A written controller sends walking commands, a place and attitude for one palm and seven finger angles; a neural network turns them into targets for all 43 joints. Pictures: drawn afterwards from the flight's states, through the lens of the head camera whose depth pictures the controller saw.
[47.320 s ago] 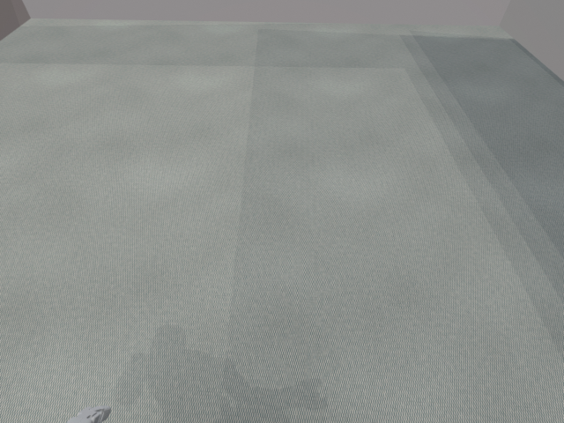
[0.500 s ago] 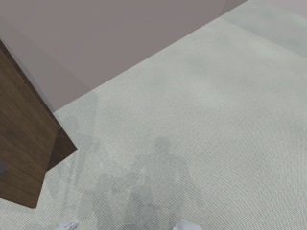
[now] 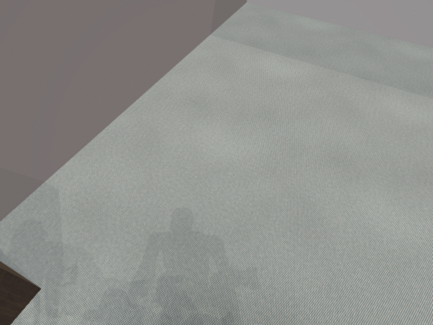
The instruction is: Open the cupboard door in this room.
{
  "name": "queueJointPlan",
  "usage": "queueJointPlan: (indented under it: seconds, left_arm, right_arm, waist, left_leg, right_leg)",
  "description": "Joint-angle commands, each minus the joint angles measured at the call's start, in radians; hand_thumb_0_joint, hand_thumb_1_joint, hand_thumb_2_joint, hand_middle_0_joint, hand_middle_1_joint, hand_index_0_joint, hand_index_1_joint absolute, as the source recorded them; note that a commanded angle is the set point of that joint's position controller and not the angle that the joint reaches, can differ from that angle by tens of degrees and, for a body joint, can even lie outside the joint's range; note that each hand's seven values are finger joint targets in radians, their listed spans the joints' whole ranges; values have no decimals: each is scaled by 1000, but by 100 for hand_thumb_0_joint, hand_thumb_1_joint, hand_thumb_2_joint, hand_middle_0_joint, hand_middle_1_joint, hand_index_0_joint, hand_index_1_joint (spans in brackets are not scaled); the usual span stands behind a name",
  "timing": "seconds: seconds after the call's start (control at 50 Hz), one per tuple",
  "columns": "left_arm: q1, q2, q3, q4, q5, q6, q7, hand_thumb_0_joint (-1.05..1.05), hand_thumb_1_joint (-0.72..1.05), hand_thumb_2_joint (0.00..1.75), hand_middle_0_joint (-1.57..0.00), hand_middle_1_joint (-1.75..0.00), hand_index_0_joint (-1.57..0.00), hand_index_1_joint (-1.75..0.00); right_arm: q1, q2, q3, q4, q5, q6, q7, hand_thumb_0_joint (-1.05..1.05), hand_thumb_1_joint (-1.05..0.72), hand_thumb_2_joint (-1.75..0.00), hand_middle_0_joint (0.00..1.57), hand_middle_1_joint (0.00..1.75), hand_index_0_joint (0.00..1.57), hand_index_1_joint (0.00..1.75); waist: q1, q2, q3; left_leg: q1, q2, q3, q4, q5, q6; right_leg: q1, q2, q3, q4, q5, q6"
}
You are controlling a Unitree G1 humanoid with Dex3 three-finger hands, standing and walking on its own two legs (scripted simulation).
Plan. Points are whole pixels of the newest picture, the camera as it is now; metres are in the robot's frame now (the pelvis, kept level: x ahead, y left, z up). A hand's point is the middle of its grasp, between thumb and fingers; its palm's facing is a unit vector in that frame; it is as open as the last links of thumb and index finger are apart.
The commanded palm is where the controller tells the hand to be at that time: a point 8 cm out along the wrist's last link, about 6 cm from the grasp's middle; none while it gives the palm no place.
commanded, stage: walk to a spot facing it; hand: left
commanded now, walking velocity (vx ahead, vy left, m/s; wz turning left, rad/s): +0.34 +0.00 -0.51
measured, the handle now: out of the picture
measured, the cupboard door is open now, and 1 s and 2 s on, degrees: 49 49 49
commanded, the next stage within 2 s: turn to face it in 1.02 s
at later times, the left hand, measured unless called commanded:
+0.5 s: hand (187, 246) +0.31 +0.09 -0.15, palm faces -0.18 -0.96 -0.21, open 7.2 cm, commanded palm none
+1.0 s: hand (228, 170) +0.56 -0.01 -0.16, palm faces -0.22 -0.95 -0.22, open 7.4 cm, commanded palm none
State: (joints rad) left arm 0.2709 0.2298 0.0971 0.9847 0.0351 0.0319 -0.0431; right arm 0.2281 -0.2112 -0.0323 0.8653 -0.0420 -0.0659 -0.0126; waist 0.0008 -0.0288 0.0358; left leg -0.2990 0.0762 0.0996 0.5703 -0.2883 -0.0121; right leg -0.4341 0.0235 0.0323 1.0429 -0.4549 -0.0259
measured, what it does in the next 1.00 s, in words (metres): walks ahead, turning right: right foot, then left foot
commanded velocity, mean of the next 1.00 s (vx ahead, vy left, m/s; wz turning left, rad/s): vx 0.36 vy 0.00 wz -0.17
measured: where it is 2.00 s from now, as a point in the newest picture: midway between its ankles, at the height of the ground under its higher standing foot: (272, 230)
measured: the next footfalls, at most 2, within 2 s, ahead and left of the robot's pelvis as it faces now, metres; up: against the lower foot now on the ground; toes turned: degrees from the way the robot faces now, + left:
right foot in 0.26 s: +0.20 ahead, -0.17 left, +0.00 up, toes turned -15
left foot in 0.62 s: +0.42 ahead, +0.02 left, +0.00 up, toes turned -6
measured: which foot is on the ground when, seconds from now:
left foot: down 0.00-0.26, up 0.28-0.60, down 0.62-0.94, up 0.96-1.00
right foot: up 0.00-0.24, down 0.26-0.64, up 0.66-0.92, down 0.94-1.00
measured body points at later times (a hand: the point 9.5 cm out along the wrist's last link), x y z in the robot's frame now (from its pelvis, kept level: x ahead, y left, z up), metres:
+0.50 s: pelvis +0.20 -0.09 +0.01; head +0.23 -0.09 +0.46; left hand +0.32 +0.14 -0.14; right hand +0.18 -0.33 -0.14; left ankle +0.28 +0.06 -0.69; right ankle +0.16 -0.16 -0.73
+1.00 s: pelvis +0.43 -0.17 -0.01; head +0.44 -0.20 +0.44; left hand +0.57 +0.04 -0.14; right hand +0.32 -0.40 -0.17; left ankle +0.38 +0.00 -0.69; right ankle +0.44 -0.28 -0.73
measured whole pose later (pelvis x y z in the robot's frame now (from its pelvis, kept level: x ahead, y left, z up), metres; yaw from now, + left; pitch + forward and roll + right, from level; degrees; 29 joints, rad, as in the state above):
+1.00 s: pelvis +0.43 -0.17 -0.01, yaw -15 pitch +0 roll +1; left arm 0.18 0.17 0.07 1.00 0.03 -0.06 -0.02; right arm 0.36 -0.21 -0.06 1.11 -0.02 0.00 0.01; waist -0.01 0.03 0.04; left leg -0.27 0.11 0.08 0.91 -0.50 -0.02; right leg -0.36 -0.06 -0.13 0.66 -0.28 -0.04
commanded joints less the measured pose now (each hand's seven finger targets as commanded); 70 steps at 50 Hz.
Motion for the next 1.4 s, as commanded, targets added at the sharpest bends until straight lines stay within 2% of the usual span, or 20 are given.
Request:
queueJointPlan:
  seconds: [0.0, 0.14, 0.2, 0.24, 0.26, 0.34, 0.56, 0.62, 0.76, 0.86, 0.88, 0.92, 0.94, 0.98, 1.08, 1.2, 1.24, 1.26, 1.28, 1.38]
  left_arm:
    - [-173, 28, -2, -157, 0, -50, -35, 0, 90, 90, -20, -30, -20, -30]
    - [-248, 19, -19, -159, -8, -35, -36, 0, 90, 90, -20, -30, -20, -30]
    - [-22, 94, 4, -83, -4, -48, -22, 0, 90, 90, -20, -30, -20, -30]
    - [256, 303, 57, -7, -20, -64, 13, 0, 90, 90, -20, -30, -20, -30]
    - [191, 290, 50, -20, -28, -55, 31, 0, 90, 90, -20, -30, -20, -30]
    - [-65, 115, 1, -73, -15, -78, 44, 0, 90, 90, -20, -30, -20, -30]
    - [21, 99, 0, 25, -23, -102, 35, 0, 90, 90, -20, -30, -20, -30]
    - [-33, 22, -25, -52, -23, -114, 23, 0, 90, 90, -20, -30, -20, -30]
    - [-99, -23, -28, -44, -11, -72, -6, 0, 90, 90, -20, -30, -20, -30]
    - [7, 24, -10, 2, -7, -71, -3, 0, 90, 90, -20, -30, -20, -30]
    - [79, 59, 0, 25, -5, -75, 3, 0, 90, 90, -20, -30, -20, -30]
    - [288, 236, 39, 75, -11, -86, 24, 0, 90, 90, -20, -30, -20, -30]
    - [251, 216, 28, 67, -16, -85, 36, 0, 90, 90, -20, -30, -20, -30]
    - [120, 104, 0, 43, -12, -91, 52, 0, 90, 90, -20, -30, -20, -30]
    - [98, 54, -22, 70, -11, -123, 51, 0, 90, 90, -20, -30, -20, -30]
    - [75, 71, -30, 85, -22, -114, 62, 0, 90, 90, -20, -30, -20, -30]
    - [66, 69, -29, 55, -26, -98, 66, 0, 90, 90, -20, -30, -20, -30]
    - [104, 35, -33, 30, -38, -87, 66, 0, 90, 90, -20, -30, -20, -30]
    - [60, 37, -34, -9, -31, -83, 75, 0, 90, 90, -20, -30, -20, -30]
    - [-4, 18, -13, -33, -18, -32, 52, 0, 90, 90, -20, -30, -20, -30]
  right_arm:
    - [171, -142, -30, 25, 2, -18, -18, 0, -90, -90, 20, 30, 20, 30]
    - [202, -164, -37, 75, -2, -3, -6, 0, -90, -90, 20, 30, 20, 30]
    - [149, -165, -34, 77, 6, 8, 0, 0, -90, -90, 20, 30, 20, 30]
    - [80, -76, -18, 1, 39, 5, 10, 0, -90, -90, 20, 30, 20, 30]
    - [33, -111, -29, 2, 34, 11, 7, 0, -90, -90, 20, 30, 20, 30]
    - [88, -58, -31, 86, 12, 35, 11, 0, -90, -90, 20, 30, 20, 30]
    - [44, -58, -41, 83, 12, -2, 25, 0, -90, -90, 20, 30, 20, 30]
    - [386, -242, -78, 168, -13, 0, -4, 0, -90, -90, 20, 30, 20, 30]
    - [124, -117, -48, 133, 0, -14, -2, 0, -90, -90, 20, 30, 20, 30]
    - [88, -133, -53, 146, 6, 15, 12, 0, -90, -90, 20, 30, 20, 30]
    - [77, -109, -47, 144, 9, 17, 14, 0, -90, -90, 20, 30, 20, 30]
    - [26, -28, -28, 87, 28, 19, 26, 0, -90, -90, 20, 30, 20, 30]
    - [-13, -66, -36, 78, 24, 16, 23, 0, -90, -90, 20, 30, 20, 30]
    - [-30, -61, -40, 100, 19, 12, 21, 0, -90, -90, 20, 30, 20, 30]
    - [22, 42, -20, 141, 22, 32, 34, 0, -90, -90, 20, 30, 20, 30]
    - [12, 6, -12, 132, 26, 30, 31, 0, -90, -90, 20, 30, 20, 30]
    - [172, -92, -33, 163, 15, 29, 20, 0, -90, -90, 20, 30, 20, 30]
    - [243, -189, -54, 163, 9, 30, 10, 0, -90, -90, 20, 30, 20, 30]
    - [289, -231, -60, 171, 15, 41, -1, 0, -90, -90, 20, 30, 20, 30]
    - [-13, -150, -42, 62, 15, 45, -13, 0, -90, -90, 20, 30, 20, 30]
  waist:
    - [-40, 192, 29]
    - [-41, 192, 25]
    - [87, 82, -67]
    - [191, -355, -216]
    - [160, -176, -130]
    - [-5, -115, -39]
    - [-35, -3, -12]
    - [-162, 287, -140]
    - [-22, 171, 14]
    - [38, 99, 9]
    - [76, 41, 5]
    - [173, -372, -62]
    - [147, -285, -22]
    - [71, -187, 22]
    - [7, -75, -5]
    - [-28, -100, -16]
    - [-98, 40, -120]
    - [-108, 277, -206]
    - [-134, 270, -224]
    - [0, 174, -72]
  left_leg:
    - [232, 267, -196, -356, 96, 108]
    - [129, 263, 35, -325, 142, 88]
    - [7, 194, 121, 4, 270, 32]
    - [-436, -19, 93, 654, -357, -35]
    - [-484, 44, -45, 745, -311, -24]
    - [-257, 107, -62, 518, -82, -44]
    - [73, 0, 11, -96, 119, -12]
    - [498, 439, -603, -297, 8, 246]
    - [73, 233, -95, -380, 43, 117]
    - [-48, 169, -19, -262, -216, 71]
    - [-111, 117, 19, -143, -230, 45]
    - [-403, -45, 80, 437, -375, -2]
    - [-447, 13, -33, 591, -300, 6]
    - [-438, 89, -103, 599, -139, 0]
    - [-249, 45, -4, 258, -19, -21]
    - [-67, -39, 56, 7, 164, 17]
    - [232, 22, -43, -44, 501, 73]
    - [439, 266, -360, -38, 853, 205]
    - [361, 370, -489, -134, 856, 285]
    - [-31, 207, -345, -273, 229, 173]
  right_leg:
    - [-341, -115, -33, 115, 160, 30]
    - [-15, -74, -160, -315, 213, 11]
    - [396, -13, -180, -454, 200, -36]
    - [725, -464, 554, -784, 29, -217]
    - [606, -479, 572, -824, -51, -260]
    - [218, -304, 174, -826, 176, -176]
    - [240, -196, 81, -653, 372, -117]
    - [-243, 17, -73, 105, -110, -19]
    - [-45, -133, -90, -216, 134, 18]
    - [257, -62, -181, -447, 227, 25]
    - [360, -74, -139, -500, 160, 8]
    - [561, -452, 486, -880, -225, -167]
    - [497, -474, 541, -920, -275, -212]
    - [387, -428, 322, -867, -7, -178]
    - [355, -329, -46, -798, 604, -131]
    - [402, -285, -197, -624, 905, -46]
    - [253, -233, -239, -324, 727, 22]
    - [-2, -103, -251, -57, 151, 79]
    - [-6, -45, -142, 167, -248, 67]
    - [-45, -113, -36, 129, 28, 87]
